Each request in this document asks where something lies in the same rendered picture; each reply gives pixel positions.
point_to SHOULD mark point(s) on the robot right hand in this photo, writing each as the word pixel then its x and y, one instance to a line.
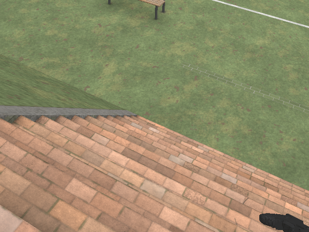
pixel 287 222

